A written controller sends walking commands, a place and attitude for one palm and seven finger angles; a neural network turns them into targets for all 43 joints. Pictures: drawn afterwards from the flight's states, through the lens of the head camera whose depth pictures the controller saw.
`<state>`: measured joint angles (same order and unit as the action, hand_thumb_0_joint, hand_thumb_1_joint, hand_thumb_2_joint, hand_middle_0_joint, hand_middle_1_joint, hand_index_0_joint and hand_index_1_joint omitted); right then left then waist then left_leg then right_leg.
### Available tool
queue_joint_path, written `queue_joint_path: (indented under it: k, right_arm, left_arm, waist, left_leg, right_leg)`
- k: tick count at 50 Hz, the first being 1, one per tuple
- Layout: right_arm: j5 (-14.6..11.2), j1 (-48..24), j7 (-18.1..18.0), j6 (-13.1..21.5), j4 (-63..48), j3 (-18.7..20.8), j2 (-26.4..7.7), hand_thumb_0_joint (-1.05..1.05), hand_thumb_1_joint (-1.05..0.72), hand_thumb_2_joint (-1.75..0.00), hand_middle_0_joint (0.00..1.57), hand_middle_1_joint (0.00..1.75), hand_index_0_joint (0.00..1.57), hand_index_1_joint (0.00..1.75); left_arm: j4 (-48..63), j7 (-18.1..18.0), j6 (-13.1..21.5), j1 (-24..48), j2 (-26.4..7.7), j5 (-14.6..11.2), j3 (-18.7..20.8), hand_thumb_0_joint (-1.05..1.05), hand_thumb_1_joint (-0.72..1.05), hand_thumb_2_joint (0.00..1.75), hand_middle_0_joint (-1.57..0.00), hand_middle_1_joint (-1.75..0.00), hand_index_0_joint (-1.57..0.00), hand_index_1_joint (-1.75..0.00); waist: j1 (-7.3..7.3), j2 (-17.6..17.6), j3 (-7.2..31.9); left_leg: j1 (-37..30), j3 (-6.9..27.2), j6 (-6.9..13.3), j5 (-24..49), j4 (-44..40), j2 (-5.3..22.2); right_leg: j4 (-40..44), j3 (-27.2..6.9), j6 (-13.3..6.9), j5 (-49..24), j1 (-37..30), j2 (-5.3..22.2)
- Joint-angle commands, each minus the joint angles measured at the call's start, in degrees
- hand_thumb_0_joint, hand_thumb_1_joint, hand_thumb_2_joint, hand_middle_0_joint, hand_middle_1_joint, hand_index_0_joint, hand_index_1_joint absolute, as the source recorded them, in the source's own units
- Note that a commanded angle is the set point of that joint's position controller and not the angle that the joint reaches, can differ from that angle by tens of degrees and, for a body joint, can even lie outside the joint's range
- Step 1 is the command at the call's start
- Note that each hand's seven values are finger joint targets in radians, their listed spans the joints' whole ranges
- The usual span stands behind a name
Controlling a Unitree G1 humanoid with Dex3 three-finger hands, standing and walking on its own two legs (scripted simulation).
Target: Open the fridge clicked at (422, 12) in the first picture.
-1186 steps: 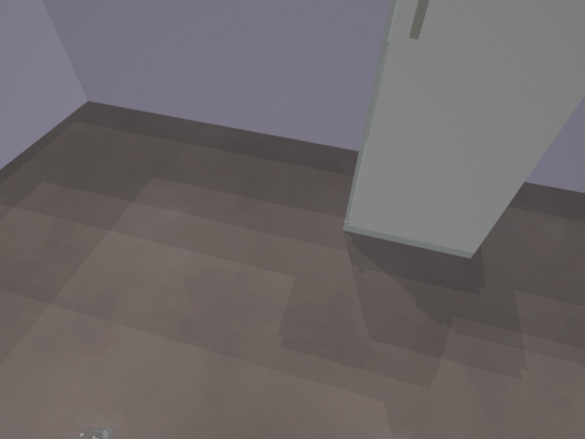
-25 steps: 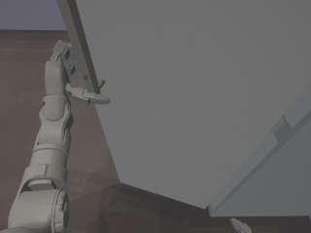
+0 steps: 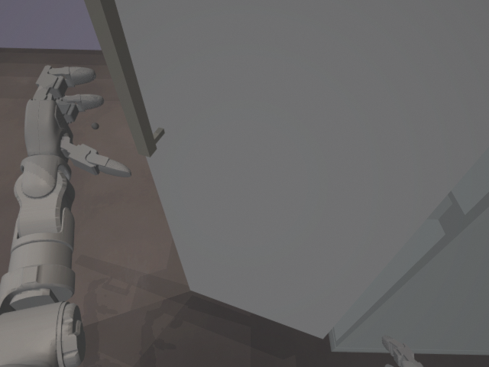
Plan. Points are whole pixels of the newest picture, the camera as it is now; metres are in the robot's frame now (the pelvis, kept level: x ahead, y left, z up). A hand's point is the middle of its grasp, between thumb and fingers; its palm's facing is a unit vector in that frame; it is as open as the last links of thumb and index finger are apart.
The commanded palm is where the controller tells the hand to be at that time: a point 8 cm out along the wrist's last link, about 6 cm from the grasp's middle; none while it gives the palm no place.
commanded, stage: slip the hand off the handle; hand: left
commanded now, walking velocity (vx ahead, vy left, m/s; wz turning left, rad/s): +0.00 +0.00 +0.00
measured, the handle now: (133, 71) +0.45 +0.19 +0.26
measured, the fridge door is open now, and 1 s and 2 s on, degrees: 72 72 72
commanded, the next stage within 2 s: draw the hand back to the body in 1.00 s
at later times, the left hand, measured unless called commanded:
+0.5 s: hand (69, 131) +0.39 +0.28 +0.19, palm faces +0.20 -0.97 -0.14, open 14.7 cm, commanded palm +0.34 +0.32 +0.20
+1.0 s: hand (25, 176) +0.30 +0.30 +0.19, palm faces +0.26 -0.95 -0.15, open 14.7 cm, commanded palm +0.26 +0.34 +0.20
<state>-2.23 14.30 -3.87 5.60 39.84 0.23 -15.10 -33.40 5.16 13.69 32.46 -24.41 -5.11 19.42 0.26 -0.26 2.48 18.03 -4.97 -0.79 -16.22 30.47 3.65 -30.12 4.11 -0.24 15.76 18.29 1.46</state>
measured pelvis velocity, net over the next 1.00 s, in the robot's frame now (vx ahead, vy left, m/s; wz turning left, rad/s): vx -0.01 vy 0.02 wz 0.01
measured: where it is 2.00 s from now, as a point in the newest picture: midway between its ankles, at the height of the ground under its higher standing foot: outside the picture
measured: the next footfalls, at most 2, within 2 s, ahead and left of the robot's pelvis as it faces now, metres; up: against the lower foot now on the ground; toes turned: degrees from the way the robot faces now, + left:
none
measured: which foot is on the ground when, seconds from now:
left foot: down 0.00-1.00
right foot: down 0.00-1.00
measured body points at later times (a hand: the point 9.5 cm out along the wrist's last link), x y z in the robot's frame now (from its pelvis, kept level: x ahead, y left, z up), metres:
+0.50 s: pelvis -0.01 +0.02 +0.00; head +0.01 +0.02 +0.45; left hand +0.37 +0.33 +0.20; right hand +0.07 -0.25 -0.11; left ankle -0.01 +0.13 -0.73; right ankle -0.01 -0.11 -0.73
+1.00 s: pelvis -0.01 +0.02 +0.00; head -0.01 +0.01 +0.45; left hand +0.28 +0.35 +0.20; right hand +0.18 -0.21 -0.08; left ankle -0.01 +0.13 -0.73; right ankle -0.01 -0.11 -0.73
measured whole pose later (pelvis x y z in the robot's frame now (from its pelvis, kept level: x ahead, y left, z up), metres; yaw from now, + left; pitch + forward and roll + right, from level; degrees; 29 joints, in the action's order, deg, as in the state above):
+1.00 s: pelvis -0.01 +0.02 +0.00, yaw +1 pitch +1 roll -1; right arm -2.4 11.4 -5.7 8.8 36.5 -2.5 -13.8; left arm -13.2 13.6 8.7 13.3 -24.6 -12.3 24.4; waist -2.7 -1.1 3.1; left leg 16.9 -4.4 0.3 -17.0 32.5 2.6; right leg -30.5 4.5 0.9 15.8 16.1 2.5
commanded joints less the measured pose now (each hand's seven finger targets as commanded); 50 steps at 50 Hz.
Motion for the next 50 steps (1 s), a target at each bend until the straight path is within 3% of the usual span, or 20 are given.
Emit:
queue_joint_path:
  k: [1,4,5,8,13,14,15,19,24,27,29,30,34,35,37,38,42,46,49,50]
  right_arm:
    - [-0.1,0.4,-1.1,2.1,-5.8,2.4,-8.0,0.00,-0.90,-0.90,0.20,0.30,0.20,0.30]
    - [0.1,1.2,-1.3,2.1,-5.6,2.5,-8.3,0.00,-0.90,-0.90,0.20,0.30,0.20,0.30]
    - [0.1,1.6,-1.3,2.0,-5.5,2.6,-8.5,0.00,-0.90,-0.90,0.20,0.30,0.20,0.30]
    - [0.1,2.2,-1.5,1.8,-5.1,2.3,-8.8,0.00,-0.90,-0.90,0.20,0.30,0.20,0.30]
    - [0.4,3.2,-1.6,1.6,-5.5,2.3,-8.8,0.00,-0.90,-0.90,0.20,0.30,0.20,0.30]
    - [0.7,3.9,-1.5,1.5,-5.5,2.4,-9.0,0.00,-0.90,-0.90,0.20,0.30,0.20,0.30]
    - [0.6,4.5,-1.5,1.3,-5.4,2.5,-9.2,0.00,-0.90,-0.90,0.20,0.30,0.20,0.30]
    - [0.2,3.4,-1.2,1.2,-7.5,2.4,-8.9,0.00,-0.90,-0.90,0.20,0.30,0.20,0.30]
    - [0.2,1.7,-1.3,1.6,-9.0,2.4,-8.8,0.00,-0.90,-0.90,0.20,0.30,0.20,0.30]
    - [0.0,0.2,-1.6,2.3,-9.3,1.9,-8.4,0.00,-0.90,-0.90,0.20,0.30,0.20,0.30]
    - [0.4,-0.6,-1.9,2.9,-9.7,1.9,-8.2,0.00,-0.90,-0.90,0.20,0.30,0.20,0.30]
    - [0.5,-0.7,-1.8,3.2,-9.8,1.8,-7.9,0.00,-0.90,-0.90,0.20,0.30,0.20,0.30]
    - [0.0,-2.3,-2.2,4.1,-9.6,1.2,-7.4,0.00,-0.90,-0.90,0.20,0.30,0.20,0.30]
    - [-0.2,-2.4,-2.5,4.3,-9.2,1.2,-7.6,0.00,-0.90,-0.90,0.20,0.30,0.20,0.30]
    - [-0.3,-3.5,-2.8,4.9,-9.5,0.9,-7.3,0.00,-0.90,-0.90,0.20,0.30,0.20,0.30]
    - [-0.3,-3.5,-3.0,5.1,-9.6,0.7,-7.3,0.00,-0.90,-0.90,0.20,0.30,0.20,0.30]
    - [-0.3,-4.6,-3.1,5.5,-9.8,0.5,-7.1,0.00,-0.90,-0.90,0.20,0.30,0.20,0.30]
    - [-0.1,-5.8,-2.6,6.1,-10.7,0.3,-6.7,0.00,-0.90,-0.90,0.20,0.30,0.20,0.30]
    - [-0.2,-6.4,-2.5,6.4,-10.8,0.2,-6.8,0.00,-0.90,-0.90,0.20,0.30,0.20,0.30]
    - [-0.3,-7.1,-2.5,6.6,-11.1,0.0,-6.5,0.00,-0.90,-0.90,0.20,0.30,0.20,0.30]
  left_arm:
    - [9.9,2.7,4.2,26.2,-15.3,-2.0,3.0,0.00,-0.55,0.20,-0.25,-1.15,-0.25,-1.15]
    - [9.4,3.6,5.1,27.4,-16.3,-2.3,3.8,0.00,-0.55,0.20,-0.25,-1.15,-0.25,-1.15]
    - [9.0,3.9,5.4,27.5,-18.4,-2.4,5.5,0.00,-0.55,0.20,-0.25,-1.15,-0.25,-1.15]
    - [4.2,4.7,6.0,27.9,-20.7,-2.4,7.1,0.00,-0.55,0.20,-0.25,-1.15,-0.25,-1.15]
    - [5.2,6.1,7.9,30.8,-22.6,-1.8,7.3,0.00,-0.55,0.20,-0.25,-1.15,-0.25,-1.15]
    - [5.3,6.4,8.2,30.9,-22.1,-1.9,6.9,0.00,-0.55,0.20,-0.25,-1.15,-0.25,-1.15]
    - [4.1,6.5,8.2,29.1,-24.4,-2.0,9.3,0.00,-0.55,0.20,-0.25,-1.15,-0.25,-1.15]
    - [6.6,7.8,7.0,21.5,-18.7,-3.6,5.9,0.00,-0.55,0.20,-0.25,-1.15,-0.25,-1.15]
    - [16.0,6.3,4.5,14.4,-19.3,-5.3,8.9,0.00,-0.55,0.20,-0.25,-1.15,-0.25,-1.15]
    - [20.0,5.3,3.2,15.1,-18.8,-5.2,8.7,0.00,-0.55,0.20,-0.25,-1.15,-0.25,-1.15]
    - [25.4,4.5,3.4,13.8,-20.2,-4.6,10.0,0.00,-0.55,0.20,-0.25,-1.15,-0.25,-1.15]
    - [26.2,4.3,3.1,12.2,-19.3,-4.6,9.7,0.00,-0.55,0.20,-0.25,-1.15,-0.25,-1.15]
    - [26.7,5.6,1.8,10.5,-14.0,-5.4,5.2,0.00,-0.55,0.20,-0.25,-1.15,-0.25,-1.15]
    - [25.5,5.7,1.1,10.3,-15.6,-5.6,6.4,0.00,-0.55,0.20,-0.25,-1.15,-0.25,-1.15]
    - [27.4,6.2,0.2,11.0,-14.0,-5.8,4.5,0.00,-0.55,0.20,-0.25,-1.15,-0.25,-1.15]
    - [27.1,6.3,-0.2,10.1,-14.3,-5.9,4.8,0.00,-0.55,0.20,-0.25,-1.15,-0.25,-1.15]
    - [28.4,6.9,-1.0,5.7,-15.3,-6.9,7.1,0.00,-0.55,0.20,-0.25,-1.15,-0.25,-1.15]
    - [33.1,7.7,-1.0,0.1,-15.2,-8.0,8.7,0.00,-0.55,0.20,-0.25,-1.15,-0.25,-1.15]
    - [34.9,8.4,-1.4,-4.3,-16.5,-8.9,10.8,0.00,-0.55,0.20,-0.25,-1.15,-0.25,-1.15]
    - [36.3,8.7,-1.7,-4.3,-15.3,-9.0,9.7,0.00,-0.55,0.20,-0.25,-1.15,-0.25,-1.15]
  waist:
    - [1.32,-1.0,16.2]
    - [1.29,-1.3,17.2]
    - [1.21,-1.5,18.1]
    - [1.38,0.5,15.6]
    - [1.37,-4.7,18.9]
    - [1.40,-5.3,19.9]
    - [1.01,-4.1,20.4]
    - [-0.04,-5.2,18.1]
    - [-1.59,-3.4,17.1]
    - [-0.98,-2.8,14.4]
    - [-1.75,-5.7,16.5]
    - [-1.76,-5.8,17.8]
    - [-0.72,-4.9,13.0]
    - [-0.74,-5.3,12.4]
    - [-0.53,-6.7,11.9]
    - [-0.73,-5.3,12.0]
    - [-1.65,-3.1,12.4]
    - [-2.79,-4.5,14.1]
    - [-3.26,-2.7,12.6]
    - [-2.94,-4.5,12.2]
  left_leg:
    - [-5.9,1.2,2.6,15.4,-0.6,-3.1]
    - [-6.3,1.6,2.8,15.9,-0.1,-3.0]
    - [-6.1,1.7,2.7,15.8,0.0,-3.0]
    - [-3.3,2.0,2.7,12.2,-0.1,-2.9]
    - [-5.2,2.6,2.6,14.2,0.8,-2.7]
    - [-5.9,2.6,2.6,16.0,1.1,-2.6]
    - [-5.8,3.0,2.5,16.4,1.0,-2.4]
    - [-5.9,3.2,2.3,16.3,0.2,-2.0]
    - [-6.8,3.5,2.2,18.0,-0.7,-1.4]
    - [-6.0,3.9,2.0,14.4,-1.9,-1.5]
    - [-8.2,3.9,2.0,16.6,-1.8,-1.3]
    - [-9.2,4.0,1.9,17.7,-1.7,-1.5]
    - [-8.7,4.3,1.7,14.1,-2.4,-1.2]
    - [-8.5,4.7,1.5,12.5,-2.7,-1.2]
    - [-8.9,5.0,1.4,10.3,-3.1,-1.6]
    - [-8.7,5.2,1.5,10.1,-3.1,-1.6]
    - [-8.4,4.9,1.5,12.7,-2.7,-1.7]
    - [-9.3,4.2,1.6,16.5,-1.9,-2.0]
    - [-8.0,3.8,1.8,15.4,-1.9,-1.9]
    - [-8.2,3.6,1.8,15.1,-1.9,-2.1]
  right_leg:
    - [2.3,-3.3,-0.2,-19.2,-4.9,-0.8]
    - [1.9,-3.1,-0.3,-18.8,-4.2,-0.8]
    - [1.7,-3.3,-0.2,-18.6,-4.4,-0.9]
    - [2.0,-3.3,-0.1,-14.7,-2.8,-1.0]
    - [0.8,-3.1,-0.6,-14.6,-1.6,-1.4]
    - [0.4,-3.1,-0.8,-16.1,-2.0,-1.3]
    - [0.2,-2.9,-0.7,-16.1,-2.0,-1.6]
    - [0.2,-2.1,-1.1,-14.2,-1.2,-1.7]
    - [0.7,-1.7,-1.0,-14.6,-2.6,-1.8]
    - [1.3,-1.5,-0.7,-11.7,-1.5,-1.9]
    - [1.0,-1.6,-1.1,-12.5,-2.8,-1.7]
    - [0.9,-1.6,-1.0,-13.3,-3.1,-1.8]
    - [1.9,-1.3,-0.9,-10.7,-1.0,-1.7]
    - [2.1,-1.2,-0.9,-9.3,-0.5,-1.7]
    - [2.5,-1.2,-1.0,-7.9,0.2,-1.6]
    - [2.5,-1.2,-1.0,-7.9,-0.2,-1.5]
    - [2.4,-1.0,-0.9,-10.6,-2.6,-1.3]
    - [1.8,-1.1,-0.9,-15.0,-4.8,-1.1]
    - [2.1,-1.1,-0.7,-14.9,-5.6,-1.0]
    - [2.1,-1.1,-0.6,-14.8,-5.1,-0.9]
